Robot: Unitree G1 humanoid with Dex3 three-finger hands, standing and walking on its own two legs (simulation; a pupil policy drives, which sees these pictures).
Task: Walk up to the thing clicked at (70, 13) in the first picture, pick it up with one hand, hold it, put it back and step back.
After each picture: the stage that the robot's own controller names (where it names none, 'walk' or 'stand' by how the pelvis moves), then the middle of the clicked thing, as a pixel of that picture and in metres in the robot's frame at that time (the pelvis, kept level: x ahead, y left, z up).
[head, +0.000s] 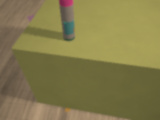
stand; (67, 19) +0.76 +0.09 +0.01
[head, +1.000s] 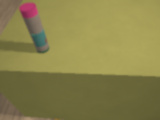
walk; (36, 30) +0.63 +0.27 +0.03
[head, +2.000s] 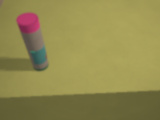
stand; (35, 45) +0.49 +0.20 +0.04
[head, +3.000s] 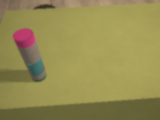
stand; (32, 58) +0.48 +0.22 +0.02
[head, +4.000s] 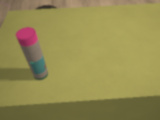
stand; (34, 56) +0.49 +0.22 +0.01
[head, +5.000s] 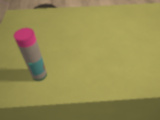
stand; (33, 57) +0.48 +0.22 +0.01
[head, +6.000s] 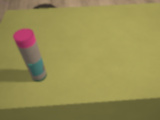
stand; (32, 58) +0.47 +0.22 +0.01
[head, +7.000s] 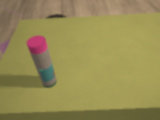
rise first; (43, 64) +0.46 +0.20 +0.02
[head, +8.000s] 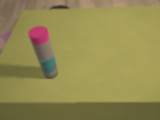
go down; (45, 55) +0.49 +0.20 +0.02
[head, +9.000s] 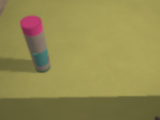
go down; (37, 48) +0.50 +0.18 +0.03
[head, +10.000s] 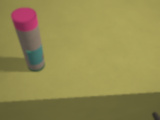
go down; (31, 44) +0.48 +0.18 +0.06
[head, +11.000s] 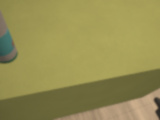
close in; out of the picture +0.47 +0.20 +0.10
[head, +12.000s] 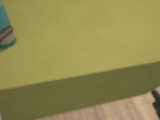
close; out of the picture +0.55 +0.21 +0.12
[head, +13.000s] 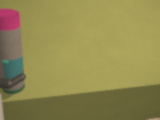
lift; (9, 55) +0.40 +0.22 +0.10
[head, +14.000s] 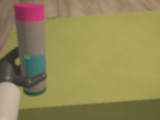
lift; (32, 53) +0.34 +0.15 +0.21
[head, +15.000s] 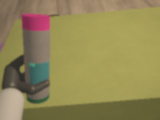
hold; (37, 60) +0.34 +0.14 +0.18
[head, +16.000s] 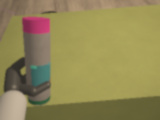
hold; (37, 62) +0.34 +0.15 +0.16
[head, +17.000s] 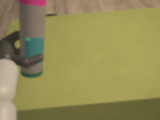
crouch; (32, 36) +0.41 +0.15 +0.22
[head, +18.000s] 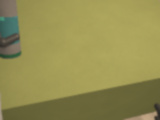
lower; (5, 16) +0.51 +0.19 +0.17
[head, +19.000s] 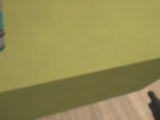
lower; out of the picture +0.54 +0.20 +0.11
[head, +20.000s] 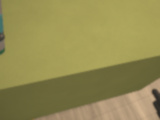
lower; out of the picture +0.53 +0.19 +0.11
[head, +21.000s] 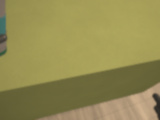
lower; out of the picture +0.52 +0.20 +0.11
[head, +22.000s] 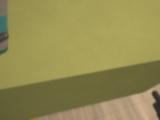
lower; out of the picture +0.52 +0.19 +0.11
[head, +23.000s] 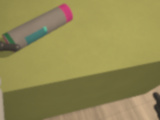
withdraw; (40, 26) +0.56 +0.08 +0.01
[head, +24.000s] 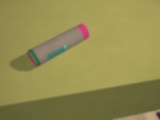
sink last; (59, 44) +0.53 +0.06 -0.01
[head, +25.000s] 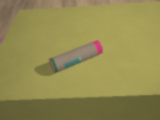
stand; (76, 56) +0.55 +0.07 -0.02
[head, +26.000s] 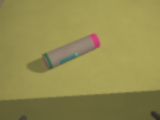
stand; (72, 50) +0.53 +0.06 -0.01
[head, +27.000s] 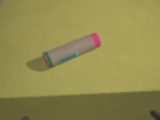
stand; (72, 49) +0.53 +0.06 -0.01
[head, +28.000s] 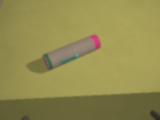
stand; (72, 51) +0.53 +0.06 -0.01
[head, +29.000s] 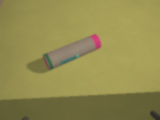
stand; (73, 51) +0.53 +0.06 -0.01
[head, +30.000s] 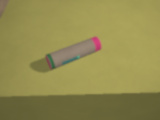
stand; (74, 52) +0.54 +0.06 -0.03
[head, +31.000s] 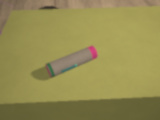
walk; (72, 60) +0.54 +0.07 -0.07
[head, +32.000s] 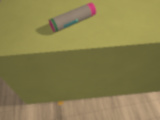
walk; (73, 17) +0.75 +0.07 -0.06
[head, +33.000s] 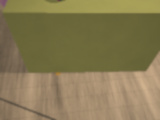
stand; out of the picture +1.09 +0.03 -0.05
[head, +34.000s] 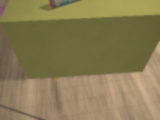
stand; out of the picture +1.10 +0.11 -0.07
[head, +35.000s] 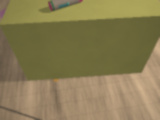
stand; (65, 1) +1.11 +0.11 -0.08
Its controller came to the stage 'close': yes
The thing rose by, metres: 0.21
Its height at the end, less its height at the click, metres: -0.09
